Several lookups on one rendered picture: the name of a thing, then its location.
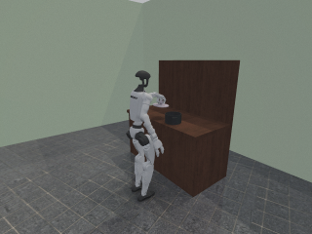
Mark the left robot forearm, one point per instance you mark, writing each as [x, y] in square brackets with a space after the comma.
[154, 94]

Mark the right robot upper arm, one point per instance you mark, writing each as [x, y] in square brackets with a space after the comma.
[146, 100]

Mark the lid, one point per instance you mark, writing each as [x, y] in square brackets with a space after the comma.
[160, 105]

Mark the pot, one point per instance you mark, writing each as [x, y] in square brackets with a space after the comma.
[173, 118]

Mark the robot right hand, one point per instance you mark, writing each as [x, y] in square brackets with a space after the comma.
[156, 145]

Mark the robot torso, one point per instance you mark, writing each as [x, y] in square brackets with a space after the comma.
[135, 109]

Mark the right robot forearm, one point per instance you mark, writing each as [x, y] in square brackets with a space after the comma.
[149, 128]

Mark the table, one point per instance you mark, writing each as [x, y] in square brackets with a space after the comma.
[196, 151]

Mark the robot left hand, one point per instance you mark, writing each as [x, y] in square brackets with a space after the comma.
[161, 97]

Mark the left robot foot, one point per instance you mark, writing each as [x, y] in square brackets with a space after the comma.
[136, 188]

